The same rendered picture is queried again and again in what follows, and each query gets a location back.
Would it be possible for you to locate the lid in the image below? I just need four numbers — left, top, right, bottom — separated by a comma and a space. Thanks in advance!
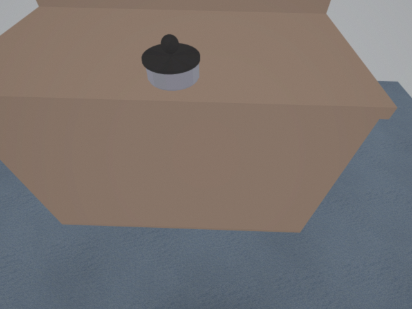
142, 43, 200, 75

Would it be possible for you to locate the knob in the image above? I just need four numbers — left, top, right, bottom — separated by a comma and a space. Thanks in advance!
161, 34, 179, 54

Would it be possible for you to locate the pot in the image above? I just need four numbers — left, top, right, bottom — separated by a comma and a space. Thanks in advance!
146, 64, 199, 91

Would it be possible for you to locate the table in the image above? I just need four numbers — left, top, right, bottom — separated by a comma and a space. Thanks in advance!
0, 0, 397, 233

